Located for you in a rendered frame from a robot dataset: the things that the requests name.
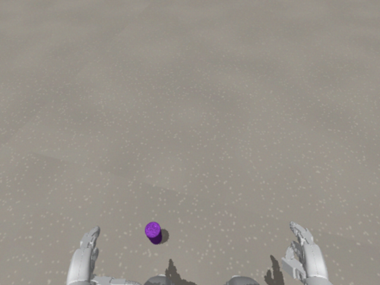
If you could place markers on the right robot hand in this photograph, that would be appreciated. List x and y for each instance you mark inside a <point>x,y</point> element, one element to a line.
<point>311,260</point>

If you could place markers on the cup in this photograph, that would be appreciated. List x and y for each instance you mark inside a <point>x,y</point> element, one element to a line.
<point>153,232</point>

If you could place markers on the left robot hand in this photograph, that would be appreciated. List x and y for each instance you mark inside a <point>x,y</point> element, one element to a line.
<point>83,261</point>

